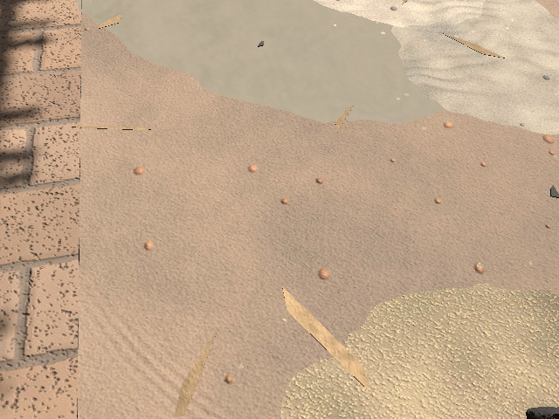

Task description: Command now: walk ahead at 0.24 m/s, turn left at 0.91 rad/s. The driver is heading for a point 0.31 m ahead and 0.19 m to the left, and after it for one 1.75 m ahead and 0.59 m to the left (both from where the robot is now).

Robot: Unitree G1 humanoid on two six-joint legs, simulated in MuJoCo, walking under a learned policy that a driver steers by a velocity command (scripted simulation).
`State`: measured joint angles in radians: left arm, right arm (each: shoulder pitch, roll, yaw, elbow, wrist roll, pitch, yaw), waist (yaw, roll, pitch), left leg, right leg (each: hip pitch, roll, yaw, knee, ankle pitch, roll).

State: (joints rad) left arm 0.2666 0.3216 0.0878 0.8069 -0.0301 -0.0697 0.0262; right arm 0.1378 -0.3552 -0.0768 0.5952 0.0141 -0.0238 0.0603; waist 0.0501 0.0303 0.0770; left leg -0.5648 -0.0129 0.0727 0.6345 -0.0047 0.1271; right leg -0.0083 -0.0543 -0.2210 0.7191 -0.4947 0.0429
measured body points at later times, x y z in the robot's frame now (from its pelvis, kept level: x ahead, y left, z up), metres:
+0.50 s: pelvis +0.15 -0.06 +0.02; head +0.18 -0.05 +0.47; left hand +0.18 +0.28 -0.06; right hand +0.46 -0.24 -0.03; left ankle +0.16 +0.04 -0.70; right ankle +0.28 -0.14 -0.71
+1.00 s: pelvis +0.14 -0.06 +0.03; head +0.14 -0.02 +0.47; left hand -0.01 +0.22 -0.09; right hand +0.46 -0.09 -0.04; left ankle +0.05 +0.00 -0.71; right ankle +0.27 -0.14 -0.68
